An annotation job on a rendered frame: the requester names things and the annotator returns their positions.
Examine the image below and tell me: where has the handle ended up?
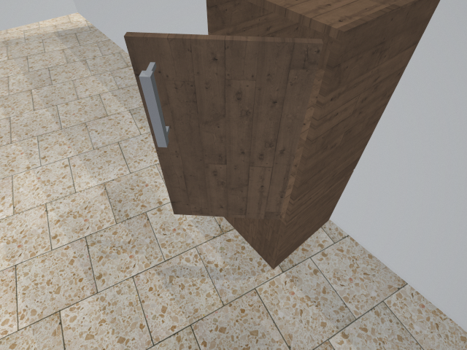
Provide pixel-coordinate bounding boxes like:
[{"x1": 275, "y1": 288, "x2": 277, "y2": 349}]
[{"x1": 139, "y1": 62, "x2": 170, "y2": 147}]

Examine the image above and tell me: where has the cupboard door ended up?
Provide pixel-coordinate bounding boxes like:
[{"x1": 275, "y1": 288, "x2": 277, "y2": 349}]
[{"x1": 124, "y1": 32, "x2": 323, "y2": 220}]

